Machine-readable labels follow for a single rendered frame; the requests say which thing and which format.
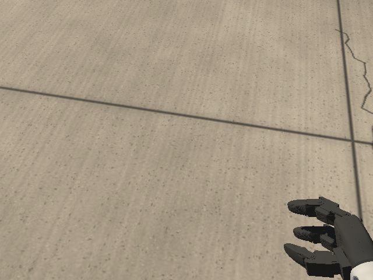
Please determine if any robot right hand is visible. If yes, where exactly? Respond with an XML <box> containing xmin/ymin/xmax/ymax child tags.
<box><xmin>284</xmin><ymin>197</ymin><xmax>373</xmax><ymax>280</ymax></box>

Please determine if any robot right forearm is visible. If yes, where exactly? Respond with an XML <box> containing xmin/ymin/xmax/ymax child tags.
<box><xmin>350</xmin><ymin>261</ymin><xmax>373</xmax><ymax>280</ymax></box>

